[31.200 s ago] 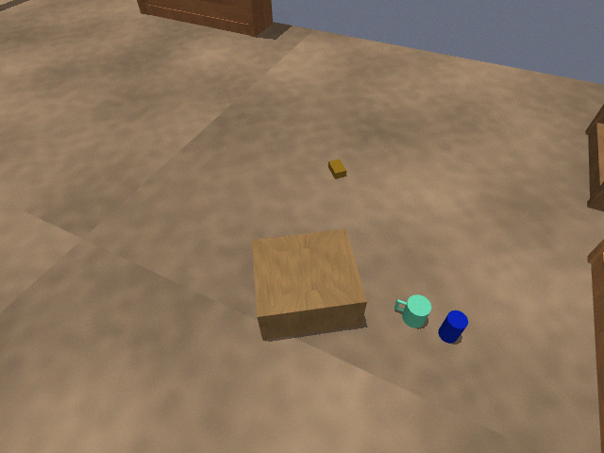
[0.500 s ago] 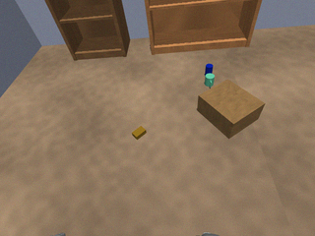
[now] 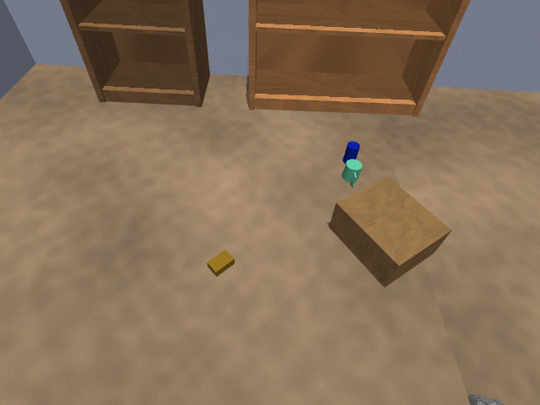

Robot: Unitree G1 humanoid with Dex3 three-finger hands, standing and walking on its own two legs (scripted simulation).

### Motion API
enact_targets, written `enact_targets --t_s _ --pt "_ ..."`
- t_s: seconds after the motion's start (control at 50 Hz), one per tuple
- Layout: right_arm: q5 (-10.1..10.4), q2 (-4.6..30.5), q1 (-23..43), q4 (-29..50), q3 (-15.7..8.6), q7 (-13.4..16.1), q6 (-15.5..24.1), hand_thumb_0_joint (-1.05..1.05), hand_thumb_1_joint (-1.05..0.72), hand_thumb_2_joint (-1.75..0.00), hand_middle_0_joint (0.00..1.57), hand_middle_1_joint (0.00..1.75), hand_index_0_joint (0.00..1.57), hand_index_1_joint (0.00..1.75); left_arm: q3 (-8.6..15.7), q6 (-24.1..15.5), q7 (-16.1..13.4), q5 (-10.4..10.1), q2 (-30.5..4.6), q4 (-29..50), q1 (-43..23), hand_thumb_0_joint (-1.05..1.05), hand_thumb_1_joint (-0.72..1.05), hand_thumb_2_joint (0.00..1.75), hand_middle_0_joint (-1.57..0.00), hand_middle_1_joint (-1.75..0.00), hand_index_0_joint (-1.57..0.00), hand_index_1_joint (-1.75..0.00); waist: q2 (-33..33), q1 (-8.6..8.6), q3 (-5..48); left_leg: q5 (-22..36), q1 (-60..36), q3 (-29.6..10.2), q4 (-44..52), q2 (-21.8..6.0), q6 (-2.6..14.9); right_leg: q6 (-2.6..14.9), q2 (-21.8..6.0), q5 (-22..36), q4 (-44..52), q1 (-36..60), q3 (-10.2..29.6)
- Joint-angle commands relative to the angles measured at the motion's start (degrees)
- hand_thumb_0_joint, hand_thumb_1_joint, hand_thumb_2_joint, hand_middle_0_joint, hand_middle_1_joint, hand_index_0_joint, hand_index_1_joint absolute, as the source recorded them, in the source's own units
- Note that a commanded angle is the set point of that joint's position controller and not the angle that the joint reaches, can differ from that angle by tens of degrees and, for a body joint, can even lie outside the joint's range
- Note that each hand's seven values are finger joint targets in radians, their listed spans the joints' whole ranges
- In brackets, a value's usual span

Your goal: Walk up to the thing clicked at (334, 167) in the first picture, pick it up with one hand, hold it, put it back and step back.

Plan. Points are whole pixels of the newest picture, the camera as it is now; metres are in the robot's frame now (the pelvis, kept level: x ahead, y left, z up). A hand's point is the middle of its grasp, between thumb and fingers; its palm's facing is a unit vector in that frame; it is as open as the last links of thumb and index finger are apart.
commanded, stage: walk up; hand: left
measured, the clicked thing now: (221, 262) +0.76 +0.20 -0.74
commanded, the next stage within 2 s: none
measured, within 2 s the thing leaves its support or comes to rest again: neither
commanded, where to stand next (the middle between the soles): +0.37 -0.02 m, yaw -1 degrees
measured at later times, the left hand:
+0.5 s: hand (151, 324) +0.27 +0.23 -0.12, palm faces -0.09 -0.91 -0.40, open 7.4 cm
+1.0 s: hand (147, 294) +0.35 +0.27 -0.16, palm faces -0.10 -0.94 -0.31, open 7.4 cm
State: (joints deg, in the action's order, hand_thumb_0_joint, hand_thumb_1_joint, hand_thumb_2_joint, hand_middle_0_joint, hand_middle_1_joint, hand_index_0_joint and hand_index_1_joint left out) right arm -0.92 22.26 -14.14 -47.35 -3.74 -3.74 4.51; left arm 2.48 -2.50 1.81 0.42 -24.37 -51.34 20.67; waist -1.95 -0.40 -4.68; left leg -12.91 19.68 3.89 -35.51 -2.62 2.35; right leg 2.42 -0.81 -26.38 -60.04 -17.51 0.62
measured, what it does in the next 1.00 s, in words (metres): walks ahead: right foot, then left foot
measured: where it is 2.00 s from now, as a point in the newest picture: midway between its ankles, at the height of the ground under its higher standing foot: (274, 378)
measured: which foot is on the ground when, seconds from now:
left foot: down 0.00-0.44, up 0.46-0.78, down 0.80-1.00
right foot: up 0.00-0.38, down 0.40-0.82, up 0.84-1.00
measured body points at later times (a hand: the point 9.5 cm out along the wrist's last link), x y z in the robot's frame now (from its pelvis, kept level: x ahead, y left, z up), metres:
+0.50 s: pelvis +0.17 -0.03 +0.00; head +0.20 -0.06 +0.45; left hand +0.28 +0.28 -0.09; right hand +0.18 -0.35 -0.13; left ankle +0.10 +0.10 -0.68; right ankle +0.24 -0.15 -0.73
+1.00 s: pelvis +0.28 +0.01 +0.01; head +0.32 +0.04 +0.45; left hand +0.36 +0.32 -0.14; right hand +0.33 -0.31 -0.09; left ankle +0.35 +0.11 -0.73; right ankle +0.28 -0.14 -0.68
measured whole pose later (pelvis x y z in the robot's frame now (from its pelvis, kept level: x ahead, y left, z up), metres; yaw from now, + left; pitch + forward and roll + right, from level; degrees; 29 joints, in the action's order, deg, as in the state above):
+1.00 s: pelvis +0.28 +0.01 +0.01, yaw -3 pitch -2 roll -1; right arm -1.0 20.6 -16.4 -49.9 -1.6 -1.1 4.4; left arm 2.1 0.2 1.2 0.4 -24.2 -52.3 15.4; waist -4.4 0.5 -6.0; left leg -11.8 18.1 3.5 -31.9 -2.1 1.3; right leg 1.8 -0.9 -26.1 -54.1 -23.3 1.3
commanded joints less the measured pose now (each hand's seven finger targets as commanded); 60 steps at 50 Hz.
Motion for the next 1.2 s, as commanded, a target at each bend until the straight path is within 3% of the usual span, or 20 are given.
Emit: enact_targets --t_s 0.0,0.14,0.24,0.36,0.38,0.4,0.42,0.44,0.5,0.56,0.64,0.76,0.78,0.8,0.82,0.84,0.92,1.06,1.14,1.18 --pt "1.1 15.0 -4.6 2.9 -3.5 2.1 1.4 0.0 -0.9 -0.9 0.2 0.3 0.2 0.3 3.3 -1.7 -0.2 -1.1 -11.7 3.0 3.9 0.0 0.9 0.9 -0.2 -0.3 -0.2 -0.3 8.9 0.61 -0.5 3.5 -9.0 -15.9 21.0 -12.8 5.57 0.17 -3.4 6.7 -1.9 -13.4 5.9" --pt "0.7 15.4 -4.9 4.1 -3.9 2.2 2.0 0.0 -0.9 -0.9 0.2 0.3 0.2 0.3 3.4 -0.4 1.4 -0.1 -10.2 3.9 -0.1 0.0 0.9 0.9 -0.2 -0.3 -0.2 -0.3 10.9 1.13 -1.7 -4.5 -10.8 -10.7 26.1 -12.4 8.73 -2.94 -4.5 15.4 8.0 -16.1 2.8" --pt "0.5 15.3 -7.5 3.9 -4.0 2.0 1.4 0.0 -0.9 -0.9 0.2 0.3 0.2 0.3 2.9 -1.5 2.0 0.3 -8.6 6.2 -8.3 0.0 0.9 0.9 -0.2 -0.3 -0.2 -0.3 7.8 3.5 -1.6 6.8 -14.6 -7.0 21.2 -11.7 9.48 -2.04 -4.9 17.0 22.0 -13.8 -0.8" --pt "0.7 13.4 -6.4 5.8 -3.0 2.1 0.1 0.0 -0.9 -0.9 0.2 0.3 0.2 0.3 4.1 -3.1 0.8 0.5 -10.2 2.8 -0.4 0.0 0.9 0.9 -0.2 -0.3 -0.2 -0.3 1.8 -1.41 6.2 13.0 -9.2 -3.1 2.4 -8.8 6.05 0.21 -1.0 18.8 33.6 9.9 -3.1" --pt "0.7 10.9 -8.4 5.8 -2.0 2.0 0.2 0.0 -0.9 -0.9 0.2 0.3 0.2 0.3 5.2 -3.5 0.2 0.7 -12.4 1.8 4.0 0.0 0.9 0.9 -0.2 -0.3 -0.2 -0.3 -4.7 -3.3 10.3 9.1 -4.8 -0.3 -8.8 -5.4 4.55 1.56 -2.9 16.0 35.7 18.6 -0.2" --pt "1.0 7.7 -11.5 6.6 -0.8 1.9 0.3 0.0 -0.9 -0.9 0.2 0.3 0.2 0.3 6.7 -3.8 -0.4 0.9 -17.4 2.3 7.0 0.0 0.9 0.9 -0.2 -0.3 -0.2 -0.3 -15.4 -3.64 14.0 -6.4 5.8 2.1 -20.9 0.2 1.79 5.47 -15.6 10.1 38.3 26.6 20.0" --pt "1.0 11.5 -10.5 5.5 -1.5 2.2 -0.5 0.0 -0.9 -0.9 0.2 0.3 0.2 0.3 6.6 -3.5 -0.5 0.2 -18.8 3.3 5.7 0.0 0.9 0.9 -0.2 -0.3 -0.2 -0.3 -12.2 -4.52 10.4 -18.6 15.9 -0.6 -26.1 4.0 0.59 11.48 -22.9 5.5 43.9 27.5 34.1" --pt "0.4 14.9 -8.3 4.7 -2.3 2.8 -0.8 0.0 -0.9 -0.9 0.2 0.3 0.2 0.3 6.4 -3.2 -0.6 -0.4 -19.1 3.8 4.1 0.0 0.9 0.9 -0.2 -0.3 -0.2 -0.3 -9.1 -4.54 7.9 -20.5 15.7 -4.3 -28.5 0.7 0.29 15.63 -25.4 6.2 43.2 22.4 36.9" --pt "1.3 13.1 -8.5 2.3 -2.2 2.4 -1.2 0.0 -0.9 -0.9 0.2 0.3 0.2 0.3 4.7 -3.0 -1.1 -1.1 -13.7 5.2 0.0 0.0 0.9 0.9 -0.2 -0.3 -0.2 -0.3 -4.7 -1.58 3.3 -12.8 12.9 -7.8 -26.9 -1.6 -0.21 10.74 -16.4 18.2 42.2 13.5 17.6" --pt "0.6 11.6 -9.3 1.5 -2.1 1.4 -1.7 0.0 -0.9 -0.9 0.2 0.3 0.2 0.3 4.3 -3.1 -0.9 -0.3 -13.4 6.2 -2.6 0.0 0.9 0.9 -0.2 -0.3 -0.2 -0.3 -7.1 0.03 1.9 -8.1 8.2 -4.7 -20.0 -1.7 -1.26 10.2 -12.3 18.0 43.5 5.1 8.8" --pt "0.0 11.4 -7.2 1.1 -2.6 0.6 -1.3 0.0 -0.9 -0.9 0.2 0.3 0.2 0.3 4.7 -2.7 -0.2 0.6 -13.8 8.4 -4.5 0.0 0.9 0.9 -0.2 -0.3 -0.2 -0.3 -9.1 -0.64 -0.2 -3.1 4.8 -1.7 -8.4 -2.3 -2.82 10.57 -12.0 2.0 46.1 -0.6 6.5" --pt "-0.4 10.3 -8.4 -2.2 -2.6 2.9 0.2 0.0 -0.9 -0.9 0.2 0.3 0.2 0.3 2.4 -0.4 -0.7 -0.2 -10.3 7.7 -7.6 0.0 0.9 0.9 -0.2 -0.3 -0.2 -0.3 -1.5 2.36 3.4 5.0 -13.5 -0.7 3.9 1.2 -1.83 6.3 -9.8 10.8 30.3 -9.9 2.6" --pt "-0.8 12.2 -10.1 -2.8 -2.8 3.5 0.5 0.0 -0.9 -0.9 0.2 0.3 0.2 0.3 1.5 0.0 -0.8 -0.3 -7.8 7.5 -6.6 0.0 0.9 0.9 -0.2 -0.3 -0.2 -0.3 4.8 3.27 4.0 0.8 -15.2 -5.6 9.3 -2.2 -0.73 3.95 -7.5 8.7 24.0 -11.2 0.7" --pt "-1.2 17.5 -11.2 -1.9 -4.0 3.6 1.0 0.0 -0.9 -0.9 0.2 0.3 0.2 0.3 0.6 0.2 -0.6 -0.5 -4.7 7.9 -3.2 0.0 0.9 0.9 -0.2 -0.3 -0.2 -0.3 18.2 2.37 4.6 -5.5 -14.9 -24.5 17.7 -14.0 2.7 0.5 -0.2 -0.7 10.4 -14.5 -3.5" --pt "-0.5 19.6 -8.5 -0.2 -4.1 3.7 1.0 0.0 -0.9 -0.9 0.2 0.3 0.2 0.3 1.4 0.9 -1.1 -0.5 -7.7 5.7 0.2 0.0 0.9 0.9 -0.2 -0.3 -0.2 -0.3 12.9 0.94 3.5 -10.6 -11.5 -33.9 21.7 -19.5 7.06 -0.31 1.7 -4.0 6.2 -14.2 0.7" --pt "0.1 20.9 -6.6 -0.2 -4.6 3.5 0.7 0.0 -0.9 -0.9 0.2 0.3 0.2 0.3 2.6 1.2 -1.7 -0.4 -11.5 4.0 0.8 0.0 0.9 0.9 -0.2 -0.3 -0.2 -0.3 13.9 0.95 1.8 -15.5 -9.3 -36.2 21.8 -21.4 11.41 0.11 -0.9 -6.3 1.5 -13.8 1.6" --pt "0.3 15.9 -4.2 0.3 -2.9 4.3 1.0 0.0 -0.9 -0.9 0.2 0.3 0.2 0.3 2.6 1.4 -1.5 -0.3 -10.8 2.1 -0.9 0.0 0.9 0.9 -0.2 -0.3 -0.2 -0.3 12.2 0.28 3.2 7.0 -10.9 -18.1 16.7 -13.1 7.51 -0.06 -2.8 0.5 4.5 -12.4 4.1" --pt "0.2 14.6 0.0 1.1 -1.8 4.6 -0.3 0.0 -0.9 -0.9 0.2 0.3 0.2 0.3 2.0 1.4 -1.6 -0.2 -7.9 -0.2 -3.1 0.0 0.9 0.9 -0.2 -0.3 -0.2 -0.3 12.0 0.45 6.7 18.2 -6.0 -9.6 10.2 -11.2 8.32 -1.93 -1.9 5.9 18.6 -0.9 -1.5" --pt "1.3 11.9 3.5 0.9 -0.3 4.3 -2.0 0.0 -0.9 -0.9 0.2 0.3 0.2 0.3 2.2 0.4 -2.3 0.3 -8.4 -2.7 -2.1 0.0 0.9 0.9 -0.2 -0.3 -0.2 -0.3 7.3 -1.78 7.2 9.1 1.3 -7.8 2.7 -8.2 4.05 -0.46 -1.0 16.6 33.1 10.2 -1.2" --pt "1.9 7.9 2.3 0.2 1.0 4.0 -2.4 0.0 -0.9 -0.9 0.2 0.3 0.2 0.3 2.6 -0.4 -2.5 1.0 -13.2 -1.2 -7.4 0.0 0.9 0.9 -0.2 -0.3 -0.2 -0.3 -5.0 1.12 5.0 -5.9 3.6 -3.8 -2.5 -0.8 -1.17 4.45 -13.8 14.8 40.2 4.7 17.7"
